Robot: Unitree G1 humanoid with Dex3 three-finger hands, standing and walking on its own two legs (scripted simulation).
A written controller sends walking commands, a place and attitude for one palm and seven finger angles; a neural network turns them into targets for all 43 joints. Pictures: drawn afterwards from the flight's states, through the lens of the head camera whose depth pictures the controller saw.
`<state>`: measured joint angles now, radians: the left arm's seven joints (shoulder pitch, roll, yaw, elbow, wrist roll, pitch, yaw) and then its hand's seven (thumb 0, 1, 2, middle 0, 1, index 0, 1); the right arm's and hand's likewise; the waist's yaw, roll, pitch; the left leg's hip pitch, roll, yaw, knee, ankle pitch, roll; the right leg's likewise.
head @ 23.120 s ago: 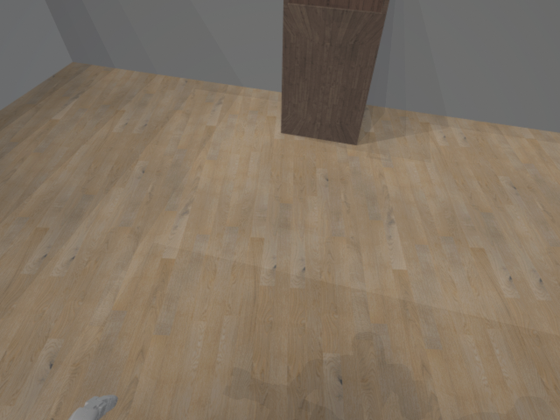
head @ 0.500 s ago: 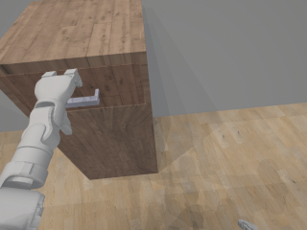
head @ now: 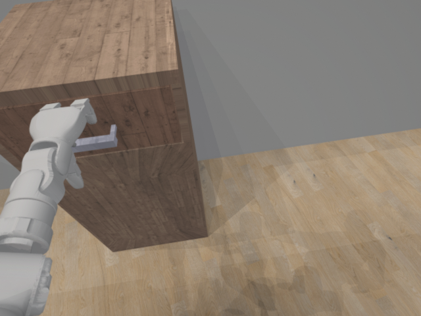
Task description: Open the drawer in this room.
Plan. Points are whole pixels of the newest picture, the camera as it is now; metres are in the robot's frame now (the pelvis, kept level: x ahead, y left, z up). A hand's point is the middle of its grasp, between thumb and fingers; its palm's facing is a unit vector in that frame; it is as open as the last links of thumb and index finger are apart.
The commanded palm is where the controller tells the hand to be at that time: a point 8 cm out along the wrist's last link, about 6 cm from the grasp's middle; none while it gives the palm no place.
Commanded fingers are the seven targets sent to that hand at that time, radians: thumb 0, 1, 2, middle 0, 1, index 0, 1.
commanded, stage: move the hooked fingers above the handle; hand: left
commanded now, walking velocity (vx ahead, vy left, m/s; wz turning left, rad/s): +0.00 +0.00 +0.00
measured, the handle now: (86, 138) +0.48 +0.31 +0.05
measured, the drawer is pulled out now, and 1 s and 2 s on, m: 0.00 0.00 0.00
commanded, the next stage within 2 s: none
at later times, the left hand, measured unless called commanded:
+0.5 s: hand (81, 148) +0.42 +0.28 +0.09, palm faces -0.12 -0.01 -0.99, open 13.8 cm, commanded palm +0.41 +0.28 +0.16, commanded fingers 0.00 -0.50 0.30 -0.30 -1.20 -0.30 -1.20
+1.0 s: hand (72, 151) +0.40 +0.29 +0.10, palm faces -0.09 +0.00 -1.00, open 13.8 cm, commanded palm +0.40 +0.28 +0.16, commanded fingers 0.00 -0.50 0.30 -0.30 -1.20 -0.30 -1.20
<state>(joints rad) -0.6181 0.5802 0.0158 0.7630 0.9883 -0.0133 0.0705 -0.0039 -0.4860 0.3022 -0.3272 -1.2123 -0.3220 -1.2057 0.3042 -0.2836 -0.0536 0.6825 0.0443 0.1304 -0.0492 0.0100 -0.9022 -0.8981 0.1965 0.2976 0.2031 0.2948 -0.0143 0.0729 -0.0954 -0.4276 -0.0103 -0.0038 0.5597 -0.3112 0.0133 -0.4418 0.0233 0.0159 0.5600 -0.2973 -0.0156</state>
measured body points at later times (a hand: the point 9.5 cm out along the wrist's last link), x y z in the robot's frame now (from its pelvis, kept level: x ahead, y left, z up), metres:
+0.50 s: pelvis +0.00 +0.01 +0.00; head +0.04 -0.01 +0.45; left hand +0.42 +0.28 +0.14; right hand +0.08 -0.26 -0.13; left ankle -0.03 +0.11 -0.73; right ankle -0.02 -0.11 -0.73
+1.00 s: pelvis +0.00 +0.01 +0.00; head +0.03 -0.01 +0.45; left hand +0.40 +0.28 +0.15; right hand +0.10 -0.26 -0.13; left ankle -0.03 +0.11 -0.73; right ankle -0.02 -0.11 -0.73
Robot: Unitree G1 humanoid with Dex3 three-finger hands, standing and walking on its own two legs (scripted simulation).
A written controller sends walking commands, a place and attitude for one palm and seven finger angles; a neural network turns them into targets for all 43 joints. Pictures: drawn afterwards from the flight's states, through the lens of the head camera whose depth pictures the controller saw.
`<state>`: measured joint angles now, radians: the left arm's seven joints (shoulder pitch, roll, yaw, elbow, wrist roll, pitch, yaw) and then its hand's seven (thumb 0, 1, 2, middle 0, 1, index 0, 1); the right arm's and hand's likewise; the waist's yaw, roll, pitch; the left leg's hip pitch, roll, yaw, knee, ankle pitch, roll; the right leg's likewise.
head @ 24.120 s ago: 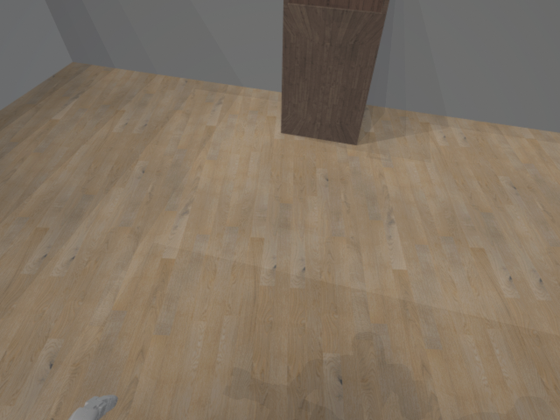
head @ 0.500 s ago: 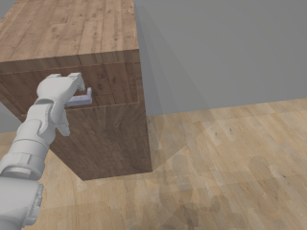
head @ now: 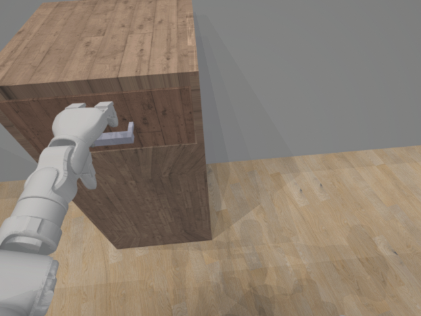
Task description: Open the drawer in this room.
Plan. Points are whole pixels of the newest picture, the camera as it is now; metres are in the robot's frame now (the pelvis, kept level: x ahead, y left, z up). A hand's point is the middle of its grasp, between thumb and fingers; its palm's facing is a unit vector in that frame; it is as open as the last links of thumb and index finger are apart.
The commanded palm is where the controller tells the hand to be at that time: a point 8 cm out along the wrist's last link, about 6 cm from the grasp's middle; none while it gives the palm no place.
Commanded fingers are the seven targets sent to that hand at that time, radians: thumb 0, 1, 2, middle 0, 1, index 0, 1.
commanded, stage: move the hooked fingers above the handle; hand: left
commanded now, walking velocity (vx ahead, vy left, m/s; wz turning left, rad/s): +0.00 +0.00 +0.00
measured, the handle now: (105, 133) +0.49 +0.29 +0.05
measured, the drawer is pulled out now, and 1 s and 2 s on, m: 0.00 0.00 0.00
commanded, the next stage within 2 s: none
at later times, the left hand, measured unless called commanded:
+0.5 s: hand (108, 142) +0.43 +0.24 +0.09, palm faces -0.10 -0.03 -0.99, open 13.8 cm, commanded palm +0.41 +0.27 +0.16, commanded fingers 0.00 -0.50 0.30 -0.30 -1.20 -0.30 -1.20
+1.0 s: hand (114, 136) +0.44 +0.24 +0.09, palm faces -0.02 -0.06 -1.00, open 13.8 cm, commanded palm +0.42 +0.28 +0.16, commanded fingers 0.00 -0.50 0.30 -0.30 -1.20 -0.30 -1.20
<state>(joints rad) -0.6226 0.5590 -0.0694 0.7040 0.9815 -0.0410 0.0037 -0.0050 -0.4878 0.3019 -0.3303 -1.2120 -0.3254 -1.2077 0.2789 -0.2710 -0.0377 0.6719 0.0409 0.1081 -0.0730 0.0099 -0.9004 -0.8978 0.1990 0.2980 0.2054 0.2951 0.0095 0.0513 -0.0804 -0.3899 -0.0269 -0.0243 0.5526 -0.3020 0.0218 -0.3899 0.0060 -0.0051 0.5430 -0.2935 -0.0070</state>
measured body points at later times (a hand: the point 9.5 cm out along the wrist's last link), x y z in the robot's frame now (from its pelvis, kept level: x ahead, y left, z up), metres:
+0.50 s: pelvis +0.00 +0.00 +0.00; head +0.05 -0.03 +0.45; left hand +0.43 +0.24 +0.14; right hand +0.07 -0.27 -0.14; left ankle -0.02 +0.11 -0.73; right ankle -0.02 -0.12 -0.73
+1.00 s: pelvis +0.00 +0.01 +0.00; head +0.05 +0.00 +0.44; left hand +0.44 +0.24 +0.14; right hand +0.09 -0.27 -0.13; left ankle -0.02 +0.11 -0.73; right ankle -0.02 -0.12 -0.73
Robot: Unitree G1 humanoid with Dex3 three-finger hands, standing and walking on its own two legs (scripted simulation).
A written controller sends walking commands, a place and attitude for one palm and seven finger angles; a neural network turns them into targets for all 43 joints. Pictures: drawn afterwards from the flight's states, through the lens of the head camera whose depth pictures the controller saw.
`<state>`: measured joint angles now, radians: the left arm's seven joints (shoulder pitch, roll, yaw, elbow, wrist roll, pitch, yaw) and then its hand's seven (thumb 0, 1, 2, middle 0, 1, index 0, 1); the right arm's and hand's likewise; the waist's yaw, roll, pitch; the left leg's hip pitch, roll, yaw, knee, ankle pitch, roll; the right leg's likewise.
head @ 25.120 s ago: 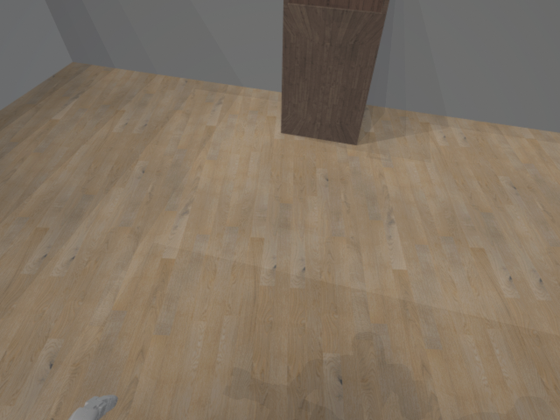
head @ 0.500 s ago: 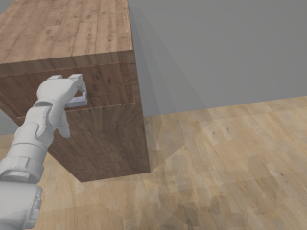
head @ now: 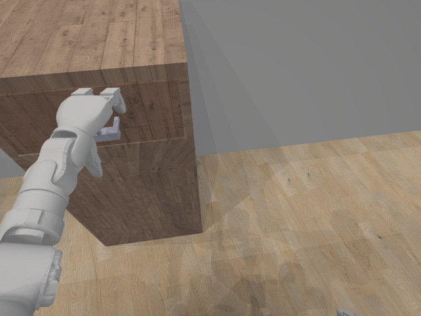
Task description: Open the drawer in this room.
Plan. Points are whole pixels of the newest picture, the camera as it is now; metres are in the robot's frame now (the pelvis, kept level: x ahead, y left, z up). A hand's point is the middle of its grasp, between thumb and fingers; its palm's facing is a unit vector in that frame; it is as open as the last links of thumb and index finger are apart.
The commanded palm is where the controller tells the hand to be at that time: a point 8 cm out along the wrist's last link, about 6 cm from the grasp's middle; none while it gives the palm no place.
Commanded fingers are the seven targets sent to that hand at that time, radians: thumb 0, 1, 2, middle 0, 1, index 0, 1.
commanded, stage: move the hooked fingers above the handle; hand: left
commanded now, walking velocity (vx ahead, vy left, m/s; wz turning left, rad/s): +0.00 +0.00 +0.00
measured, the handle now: (88, 129) +0.49 +0.29 +0.05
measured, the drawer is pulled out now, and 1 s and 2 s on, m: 0.00 0.00 0.00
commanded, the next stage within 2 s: lower the fingers behind the handle in 1.34 s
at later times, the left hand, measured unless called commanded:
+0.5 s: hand (96, 136) +0.43 +0.24 +0.09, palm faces -0.09 -0.02 -1.00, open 13.8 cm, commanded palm +0.42 +0.27 +0.17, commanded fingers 0.00 -0.50 0.30 -0.30 -1.20 -0.30 -1.20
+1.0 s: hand (55, 144) +0.40 +0.31 +0.10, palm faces -0.17 +0.03 -0.99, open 13.8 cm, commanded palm +0.41 +0.28 +0.16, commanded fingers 0.00 -0.50 0.30 -0.30 -1.20 -0.30 -1.20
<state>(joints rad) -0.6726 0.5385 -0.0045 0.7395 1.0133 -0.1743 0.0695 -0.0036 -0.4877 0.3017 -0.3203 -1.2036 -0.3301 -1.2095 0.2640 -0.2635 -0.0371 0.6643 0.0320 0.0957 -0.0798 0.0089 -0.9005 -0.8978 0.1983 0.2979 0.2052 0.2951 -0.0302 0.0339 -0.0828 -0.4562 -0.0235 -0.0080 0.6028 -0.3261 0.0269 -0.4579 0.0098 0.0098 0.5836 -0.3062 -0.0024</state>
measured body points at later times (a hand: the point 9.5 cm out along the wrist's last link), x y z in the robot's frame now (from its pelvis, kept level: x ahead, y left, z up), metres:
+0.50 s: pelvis +0.00 +0.00 +0.00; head +0.05 -0.01 +0.45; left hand +0.43 +0.24 +0.15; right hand +0.09 -0.28 -0.12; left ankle -0.02 +0.10 -0.73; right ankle -0.02 -0.12 -0.73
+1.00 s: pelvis +0.00 -0.01 +0.01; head +0.04 -0.03 +0.45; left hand +0.40 +0.30 +0.16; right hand +0.09 -0.28 -0.13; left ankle -0.02 +0.10 -0.73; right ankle -0.02 -0.12 -0.73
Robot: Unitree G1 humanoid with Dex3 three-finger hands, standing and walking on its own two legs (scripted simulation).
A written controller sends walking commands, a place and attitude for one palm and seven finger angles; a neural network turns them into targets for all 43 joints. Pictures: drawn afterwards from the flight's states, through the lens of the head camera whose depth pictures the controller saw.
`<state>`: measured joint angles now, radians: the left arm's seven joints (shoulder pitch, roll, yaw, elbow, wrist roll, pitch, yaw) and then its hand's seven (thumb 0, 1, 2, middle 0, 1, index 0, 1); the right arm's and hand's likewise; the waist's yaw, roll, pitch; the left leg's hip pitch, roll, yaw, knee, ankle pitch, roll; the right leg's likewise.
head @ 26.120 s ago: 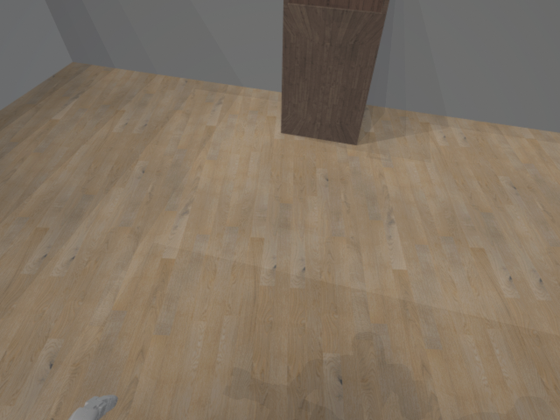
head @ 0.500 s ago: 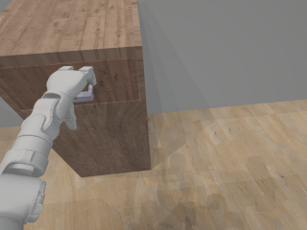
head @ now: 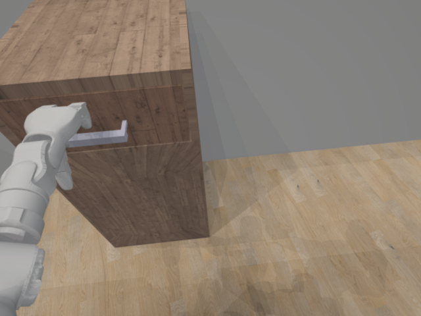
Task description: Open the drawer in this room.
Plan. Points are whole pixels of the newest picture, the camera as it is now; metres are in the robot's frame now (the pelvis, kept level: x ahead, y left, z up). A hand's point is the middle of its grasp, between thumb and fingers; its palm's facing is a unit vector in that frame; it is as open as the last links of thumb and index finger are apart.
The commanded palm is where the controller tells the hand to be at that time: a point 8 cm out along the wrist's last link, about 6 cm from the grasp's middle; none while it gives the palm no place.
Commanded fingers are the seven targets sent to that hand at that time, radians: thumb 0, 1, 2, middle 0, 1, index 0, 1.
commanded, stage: move the hooked fingers above the handle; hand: left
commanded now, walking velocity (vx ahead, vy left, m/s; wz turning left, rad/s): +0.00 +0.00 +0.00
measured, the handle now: (98, 132) +0.50 +0.30 +0.05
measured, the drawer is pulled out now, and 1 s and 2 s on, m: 0.00 0.00 0.00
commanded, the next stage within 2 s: lower the fingers behind the handle in 0.34 s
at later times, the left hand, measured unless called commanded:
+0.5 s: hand (77, 129) +0.44 +0.29 +0.11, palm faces -0.06 +0.00 -1.00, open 13.5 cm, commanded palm +0.41 +0.31 +0.15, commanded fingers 0.00 -0.50 0.30 -0.30 -1.20 -0.30 -1.20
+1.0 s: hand (89, 138) +0.45 +0.29 +0.08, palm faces +0.05 +0.00 -1.00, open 13.7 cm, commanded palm +0.42 +0.30 +0.12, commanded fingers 0.00 -0.50 0.30 -0.30 -1.20 -0.30 -1.20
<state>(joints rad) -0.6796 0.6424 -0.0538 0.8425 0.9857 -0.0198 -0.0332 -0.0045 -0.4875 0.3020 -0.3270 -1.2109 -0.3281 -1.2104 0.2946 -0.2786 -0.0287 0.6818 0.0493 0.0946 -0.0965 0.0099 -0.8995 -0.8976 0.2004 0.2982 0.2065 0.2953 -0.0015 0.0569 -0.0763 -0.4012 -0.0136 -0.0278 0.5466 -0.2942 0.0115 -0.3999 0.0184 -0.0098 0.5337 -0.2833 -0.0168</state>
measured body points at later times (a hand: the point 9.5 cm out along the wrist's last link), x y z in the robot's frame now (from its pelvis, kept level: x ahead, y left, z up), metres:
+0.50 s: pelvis -0.01 +0.01 +0.00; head +0.03 -0.02 +0.45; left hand +0.44 +0.29 +0.17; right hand +0.07 -0.24 -0.14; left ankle -0.02 +0.12 -0.73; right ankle -0.02 -0.11 -0.73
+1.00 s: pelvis -0.01 +0.02 -0.01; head +0.05 +0.01 +0.43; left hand +0.44 +0.29 +0.13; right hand +0.05 -0.25 -0.15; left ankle -0.02 +0.12 -0.73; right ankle -0.02 -0.11 -0.73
